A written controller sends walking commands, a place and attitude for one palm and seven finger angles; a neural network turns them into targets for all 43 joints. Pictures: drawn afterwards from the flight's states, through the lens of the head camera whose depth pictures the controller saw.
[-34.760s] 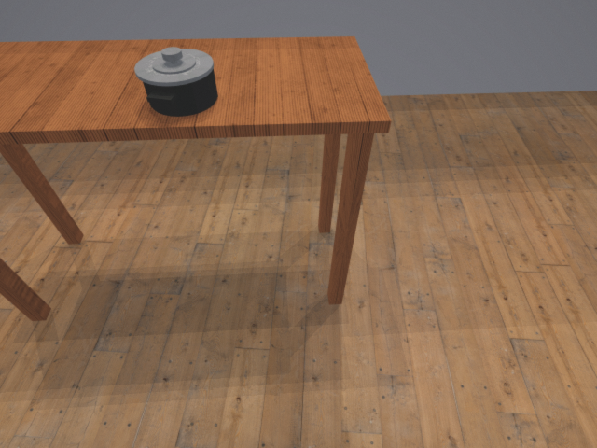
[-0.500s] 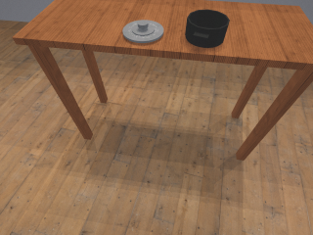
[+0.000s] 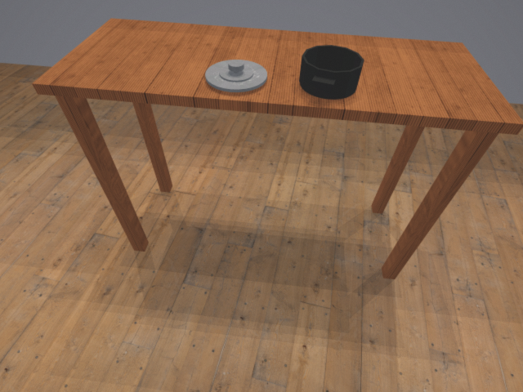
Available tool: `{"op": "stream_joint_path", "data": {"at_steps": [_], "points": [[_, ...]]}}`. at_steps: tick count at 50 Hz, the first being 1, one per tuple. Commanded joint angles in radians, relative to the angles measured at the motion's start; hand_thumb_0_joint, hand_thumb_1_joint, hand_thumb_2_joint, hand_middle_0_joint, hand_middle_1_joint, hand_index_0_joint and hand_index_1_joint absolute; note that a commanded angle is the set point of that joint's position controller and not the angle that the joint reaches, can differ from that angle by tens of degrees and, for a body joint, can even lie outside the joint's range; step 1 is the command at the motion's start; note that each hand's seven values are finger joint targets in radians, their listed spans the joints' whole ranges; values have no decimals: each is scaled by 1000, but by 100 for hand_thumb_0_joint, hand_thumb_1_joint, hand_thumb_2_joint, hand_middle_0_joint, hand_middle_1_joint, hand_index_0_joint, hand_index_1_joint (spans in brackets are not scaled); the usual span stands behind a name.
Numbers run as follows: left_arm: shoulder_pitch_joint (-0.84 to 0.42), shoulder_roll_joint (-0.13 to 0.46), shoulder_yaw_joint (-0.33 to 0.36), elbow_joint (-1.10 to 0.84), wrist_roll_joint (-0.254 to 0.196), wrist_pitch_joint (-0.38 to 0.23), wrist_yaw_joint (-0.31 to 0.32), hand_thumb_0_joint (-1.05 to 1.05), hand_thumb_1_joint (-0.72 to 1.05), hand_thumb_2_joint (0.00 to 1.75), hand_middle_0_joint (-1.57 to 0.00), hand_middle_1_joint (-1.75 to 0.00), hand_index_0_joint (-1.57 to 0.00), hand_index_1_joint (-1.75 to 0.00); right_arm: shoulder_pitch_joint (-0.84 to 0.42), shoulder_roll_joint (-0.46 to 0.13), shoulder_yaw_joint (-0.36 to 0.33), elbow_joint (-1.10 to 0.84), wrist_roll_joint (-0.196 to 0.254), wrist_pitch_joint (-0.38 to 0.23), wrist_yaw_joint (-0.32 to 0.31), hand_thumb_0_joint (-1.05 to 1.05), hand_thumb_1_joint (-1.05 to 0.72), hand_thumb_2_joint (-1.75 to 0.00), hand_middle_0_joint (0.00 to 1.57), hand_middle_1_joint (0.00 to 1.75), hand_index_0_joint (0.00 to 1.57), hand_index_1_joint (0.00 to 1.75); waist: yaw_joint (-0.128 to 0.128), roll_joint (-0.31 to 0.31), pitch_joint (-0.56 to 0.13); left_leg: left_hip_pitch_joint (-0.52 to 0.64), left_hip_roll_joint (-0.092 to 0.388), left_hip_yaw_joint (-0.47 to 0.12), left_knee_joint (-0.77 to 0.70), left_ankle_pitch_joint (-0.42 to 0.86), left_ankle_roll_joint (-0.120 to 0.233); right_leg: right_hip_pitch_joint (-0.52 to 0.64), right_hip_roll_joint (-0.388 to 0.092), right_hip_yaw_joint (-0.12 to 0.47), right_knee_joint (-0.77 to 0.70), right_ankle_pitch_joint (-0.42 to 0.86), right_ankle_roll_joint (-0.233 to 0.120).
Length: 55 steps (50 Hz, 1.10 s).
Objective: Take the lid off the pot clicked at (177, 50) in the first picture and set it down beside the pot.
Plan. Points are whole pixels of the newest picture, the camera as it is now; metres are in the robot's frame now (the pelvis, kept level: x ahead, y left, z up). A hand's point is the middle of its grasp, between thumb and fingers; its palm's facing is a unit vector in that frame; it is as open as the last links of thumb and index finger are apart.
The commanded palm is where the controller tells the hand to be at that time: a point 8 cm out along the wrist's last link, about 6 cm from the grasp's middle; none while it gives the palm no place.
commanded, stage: stop stepping back and stand still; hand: left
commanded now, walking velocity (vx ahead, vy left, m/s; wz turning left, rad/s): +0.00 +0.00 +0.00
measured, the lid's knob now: (236, 65) +0.85 +0.09 +0.09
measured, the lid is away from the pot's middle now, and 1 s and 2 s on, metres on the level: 0.25 0.25 0.25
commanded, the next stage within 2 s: let the arm hang, fingers relaxed in 0.28 s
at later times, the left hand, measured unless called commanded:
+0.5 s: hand out of the picture -0.04 +0.15 -0.18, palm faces +0.04 -0.99 -0.14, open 7.4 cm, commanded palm none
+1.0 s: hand out of the picture -0.01 +0.16 -0.18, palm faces +0.03 -0.98 -0.17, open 7.3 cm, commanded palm none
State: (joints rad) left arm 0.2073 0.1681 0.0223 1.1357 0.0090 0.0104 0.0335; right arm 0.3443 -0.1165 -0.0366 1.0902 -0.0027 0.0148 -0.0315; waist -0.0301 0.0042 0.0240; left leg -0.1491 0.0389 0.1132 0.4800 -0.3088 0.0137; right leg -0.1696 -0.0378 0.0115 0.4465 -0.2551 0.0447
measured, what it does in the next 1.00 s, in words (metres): stands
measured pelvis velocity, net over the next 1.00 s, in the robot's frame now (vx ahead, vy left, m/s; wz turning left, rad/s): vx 0.00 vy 0.00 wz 0.00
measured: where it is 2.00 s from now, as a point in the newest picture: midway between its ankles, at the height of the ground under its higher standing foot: outside the picture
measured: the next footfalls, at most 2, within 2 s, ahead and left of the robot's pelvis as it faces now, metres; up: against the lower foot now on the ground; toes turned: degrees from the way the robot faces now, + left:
none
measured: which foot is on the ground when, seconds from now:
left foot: down 0.00-1.00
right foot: down 0.00-1.00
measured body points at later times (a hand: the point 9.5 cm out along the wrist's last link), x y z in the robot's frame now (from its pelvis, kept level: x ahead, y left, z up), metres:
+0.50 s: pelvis -0.01 +0.00 +0.00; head +0.00 +0.00 +0.45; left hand -0.04 +0.20 -0.17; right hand -0.03 -0.20 -0.16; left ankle -0.03 +0.10 -0.74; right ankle -0.01 -0.15 -0.74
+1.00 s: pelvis +0.00 +0.00 +0.00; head +0.02 +0.00 +0.45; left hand -0.01 +0.21 -0.17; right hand -0.02 -0.21 -0.16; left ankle -0.03 +0.10 -0.74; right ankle -0.01 -0.15 -0.74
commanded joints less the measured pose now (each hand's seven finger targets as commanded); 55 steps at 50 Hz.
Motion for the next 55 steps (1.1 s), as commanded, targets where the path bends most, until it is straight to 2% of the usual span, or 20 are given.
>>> {"op": "stream_joint_path", "data": {"at_steps": [1, 3, 5, 14, 23, 27, 34, 40, 43, 55], "points": [[64, 74, 5, -4, -4, -12, 8, 0, 90, 90, -20, -30, -20, -30, 61, -95, -21, -31, -3, -15, -9, 0, -90, -90, 20, 30, 20, 30, 13, 4, 60, -43, 92, -103, -124, 133, 27, -31, -37, 19, -65, 142, -55], [72, 70, 4, 3, -3, -12, 9, 0, 90, 90, -20, -30, -20, -30, 71, -91, -21, -25, -3, -14, -8, 0, -90, -90, 20, 30, 20, 30, 9, 25, 73, -53, 95, -108, -139, 85, 27, -46, -35, 16, -67, 104, -56], [86, 61, 0, 14, -3, -11, 9, 0, 90, 90, -20, -30, -20, -30, 76, -88, -21, -20, -3, -13, -8, 0, -90, -90, 20, 30, 20, 30, 10, 13, 81, -57, 97, -114, -147, 55, 29, -54, -33, 15, -66, 92, -54], [140, 35, -4, 43, 0, -18, 15, 0, 90, 90, -20, -30, -20, -30, 93, -69, -22, -6, 1, -15, -9, 0, -90, -90, 20, 30, 20, 30, 7, 10, 61, -44, 93, -113, -131, 65, 31, -67, -37, 21, -58, 108, -51], [164, 22, -2, 52, 2, -22, 18, 0, 90, 90, -20, -30, -20, -30, 87, -56, -22, -4, 1, -14, -8, 0, -90, -90, 20, 30, 20, 30, 6, 0, 93, -62, 85, -106, -114, 63, 27, -91, -41, 32, -62, 102, -54], [169, 22, 1, 45, 1, -25, 19, 0, 90, 90, -20, -30, -20, -30, 82, -56, -24, -6, 3, -18, -9, 0, -90, -90, 20, 30, 20, 30, 7, 3, 59, -43, 83, -100, -94, 117, 26, -77, -44, 36, -57, 141, -55], [157, 20, 4, 37, 0, -25, 19, 0, 90, 90, -20, -30, -20, -30, 73, -55, -23, -4, 0, -19, -10, 0, -90, -90, 20, 30, 20, 30, 8, 3, 75, -48, 84, -99, -95, 138, 25, -75, -43, 33, -53, 158, -55], [153, 27, 7, 31, -2, -27, 19, 0, 90, 90, -20, -30, -20, -30, 72, -58, -24, -1, 0, -23, -13, 0, -90, -90, 20, 30, 20, 30, 10, 1, 37, -20, 87, -94, -82, 208, 25, -46, -45, 30, -45, 221, -55], [149, 27, 6, 30, -1, -26, 19, 0, 90, 90, -20, -30, -20, -30, 68, -59, -23, 0, 0, -22, -13, 0, -90, -90, 20, 30, 20, 30, 9, 9, 54, -22, 89, -93, -88, 206, 25, -53, -45, 29, -47, 216, -55], [138, 35, 9, 26, -2, -25, 19, 0, 90, 90, -20, -30, -20, -30, 72, -63, -23, 6, 1, -25, -16, 0, -90, -90, 20, 30, 20, 30, 9, 5, 48, -9, 91, -89, -96, 245, 25, -31, -45, 24, -46, 243, -53]]}}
